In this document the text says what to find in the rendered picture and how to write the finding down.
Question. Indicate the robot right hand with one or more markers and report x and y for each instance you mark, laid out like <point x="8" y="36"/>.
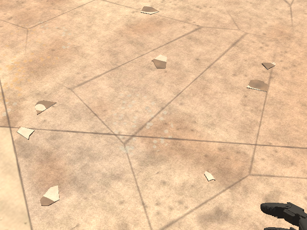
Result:
<point x="288" y="211"/>

